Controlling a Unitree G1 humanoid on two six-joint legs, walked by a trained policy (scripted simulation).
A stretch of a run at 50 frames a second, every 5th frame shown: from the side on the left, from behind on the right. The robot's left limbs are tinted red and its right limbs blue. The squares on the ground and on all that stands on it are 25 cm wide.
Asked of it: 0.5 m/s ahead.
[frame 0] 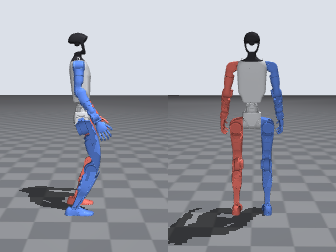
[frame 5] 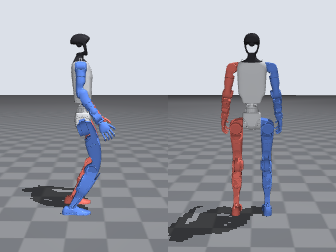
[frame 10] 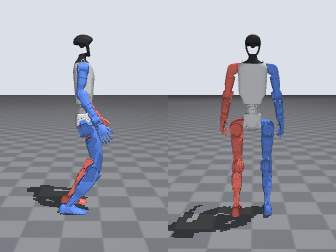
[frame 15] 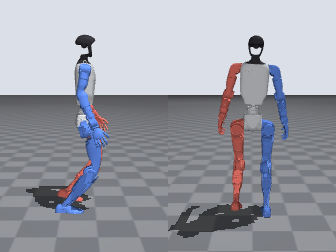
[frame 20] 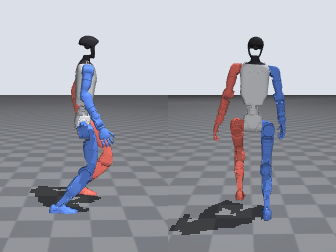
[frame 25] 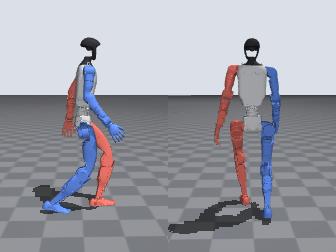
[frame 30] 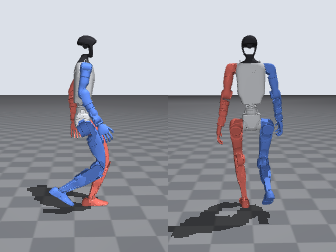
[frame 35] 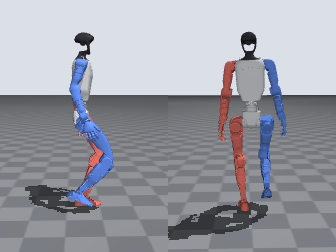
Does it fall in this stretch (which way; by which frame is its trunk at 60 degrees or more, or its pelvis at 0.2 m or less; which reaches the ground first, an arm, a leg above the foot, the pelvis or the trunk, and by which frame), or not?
no
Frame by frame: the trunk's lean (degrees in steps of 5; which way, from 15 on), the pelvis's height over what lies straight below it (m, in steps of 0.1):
0: 5, 0.8
5: 5, 0.7
10: 0, 0.7
15: 5, 0.7
20: 5, 0.7
25: 5, 0.7
30: 5, 0.7
35: 5, 0.8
